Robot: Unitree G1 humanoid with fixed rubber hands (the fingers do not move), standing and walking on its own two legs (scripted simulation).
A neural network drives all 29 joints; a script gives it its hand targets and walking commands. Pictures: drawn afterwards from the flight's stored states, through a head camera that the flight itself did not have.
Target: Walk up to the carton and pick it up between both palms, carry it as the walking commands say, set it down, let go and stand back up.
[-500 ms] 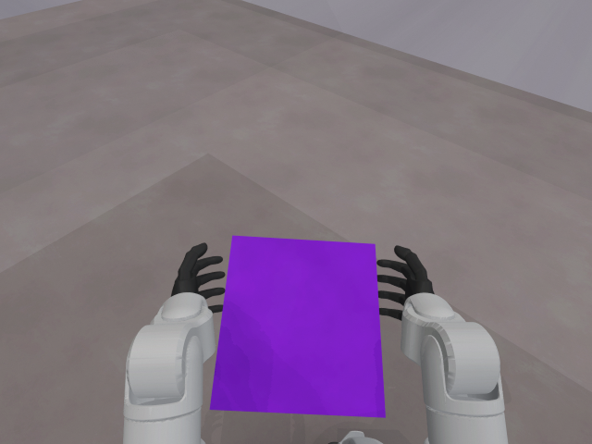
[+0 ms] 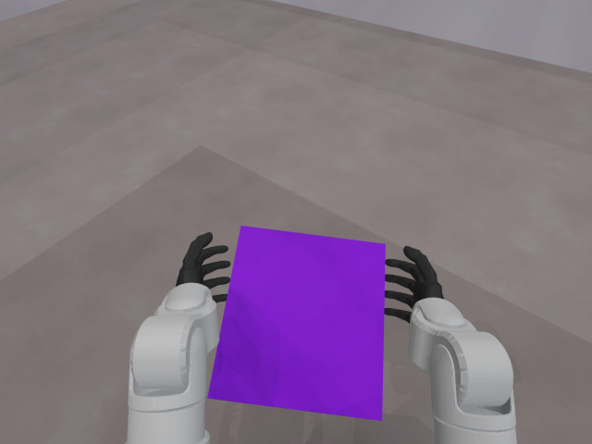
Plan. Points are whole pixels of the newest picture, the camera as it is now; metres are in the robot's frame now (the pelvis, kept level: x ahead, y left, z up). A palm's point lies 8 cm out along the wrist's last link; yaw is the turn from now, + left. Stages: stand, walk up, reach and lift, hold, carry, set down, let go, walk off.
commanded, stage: carry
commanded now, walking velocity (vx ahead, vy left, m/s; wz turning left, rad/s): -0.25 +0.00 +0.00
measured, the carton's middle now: (300, 323) +0.29 -0.01 +0.00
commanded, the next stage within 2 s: none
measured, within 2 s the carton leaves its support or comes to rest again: neither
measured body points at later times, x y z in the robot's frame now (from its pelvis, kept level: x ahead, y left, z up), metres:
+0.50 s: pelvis -0.23 -0.03 +0.00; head -0.21 -0.05 +0.45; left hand +0.07 +0.10 +0.08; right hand +0.06 -0.18 +0.06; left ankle -0.14 +0.10 -0.70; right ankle -0.20 -0.13 -0.73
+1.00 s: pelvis -0.45 -0.04 +0.00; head -0.43 -0.03 +0.45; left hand -0.16 +0.11 +0.10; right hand -0.15 -0.16 +0.09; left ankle -0.37 +0.07 -0.73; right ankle -0.44 -0.17 -0.68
